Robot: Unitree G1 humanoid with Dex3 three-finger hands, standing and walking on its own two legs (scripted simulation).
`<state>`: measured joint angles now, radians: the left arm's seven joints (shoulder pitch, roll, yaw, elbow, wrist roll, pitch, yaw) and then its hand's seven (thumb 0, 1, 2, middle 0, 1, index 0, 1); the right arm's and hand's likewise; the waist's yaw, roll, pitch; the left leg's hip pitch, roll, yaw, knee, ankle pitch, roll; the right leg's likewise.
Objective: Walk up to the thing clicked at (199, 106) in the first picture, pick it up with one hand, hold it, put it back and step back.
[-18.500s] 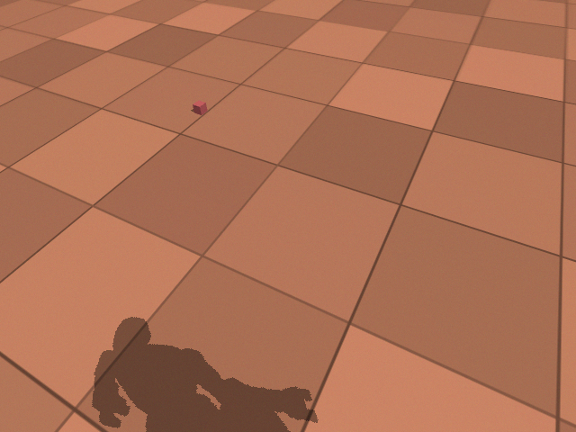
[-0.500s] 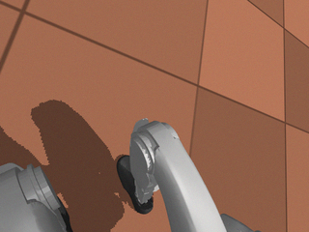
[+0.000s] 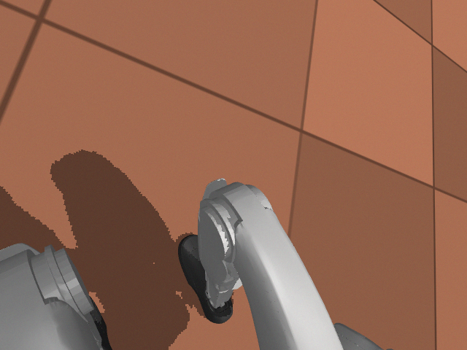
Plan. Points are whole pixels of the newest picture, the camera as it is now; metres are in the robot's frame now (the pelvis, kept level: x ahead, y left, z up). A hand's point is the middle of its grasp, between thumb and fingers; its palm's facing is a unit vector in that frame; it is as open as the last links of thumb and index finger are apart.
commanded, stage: close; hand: left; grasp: from above
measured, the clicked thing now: out of the picture +0.38 +0.37 -0.29
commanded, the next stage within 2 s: settle in 0.26 s
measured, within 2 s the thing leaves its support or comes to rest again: leaves its support in 0.70 s
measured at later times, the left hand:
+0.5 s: hand out of the picture +0.38 +0.35 -0.25, palm faces -0.17 -0.40 -0.90, open 9.0 cm
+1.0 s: hand out of the picture +0.39 +0.36 -0.18, palm faces -0.08 -0.37 -0.92, open 8.9 cm
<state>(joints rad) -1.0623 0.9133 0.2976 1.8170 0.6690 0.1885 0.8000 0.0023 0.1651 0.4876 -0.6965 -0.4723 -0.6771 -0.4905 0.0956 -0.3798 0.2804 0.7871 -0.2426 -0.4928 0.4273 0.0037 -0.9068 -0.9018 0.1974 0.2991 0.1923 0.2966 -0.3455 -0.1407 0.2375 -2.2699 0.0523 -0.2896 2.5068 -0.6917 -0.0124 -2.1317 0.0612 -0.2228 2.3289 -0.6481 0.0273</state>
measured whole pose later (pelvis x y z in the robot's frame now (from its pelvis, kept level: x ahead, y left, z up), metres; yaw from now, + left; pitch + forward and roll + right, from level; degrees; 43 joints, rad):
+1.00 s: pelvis +0.00 +0.00 +0.01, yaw +2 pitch +29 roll -12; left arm -0.99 0.72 0.34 1.56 0.66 0.33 0.72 -0.01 0.17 0.32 -0.83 -0.37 -0.83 -0.37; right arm 0.16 -0.36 0.15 0.86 -0.18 -0.40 0.43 0.00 -0.91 -0.90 0.20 0.30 0.19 0.30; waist -0.27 -0.01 0.07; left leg -2.30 0.06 -0.22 2.44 -0.68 0.00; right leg -2.18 0.05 -0.17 2.30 -0.65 0.02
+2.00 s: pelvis +0.01 -0.01 +0.15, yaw +10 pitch +33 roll -3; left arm -0.69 0.38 0.07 1.07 0.61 0.53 0.43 0.00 0.19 0.28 -0.89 -0.27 -0.88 -0.30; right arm 0.14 -0.29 0.00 0.86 -0.03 -0.22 0.14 0.01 -0.91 -0.90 0.20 0.30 0.19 0.30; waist -0.09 0.07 -0.24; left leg -1.91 0.06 -0.05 1.95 -0.62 -0.01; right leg -1.88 0.02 -0.04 1.93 -0.63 0.00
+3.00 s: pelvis +0.09 +0.00 +0.41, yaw +13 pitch +13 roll +0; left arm -0.61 0.15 -0.09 1.12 0.55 0.76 0.46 -0.03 0.26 0.39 -0.75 -0.42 -0.97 -0.51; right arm 0.25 -0.26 0.00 0.88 0.02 -0.14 0.05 0.01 -0.90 -0.90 0.20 0.30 0.20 0.30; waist -0.06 0.04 -0.13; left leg -0.69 0.04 0.01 0.84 -0.38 -0.02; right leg -0.67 0.01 -0.01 0.85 -0.40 -0.01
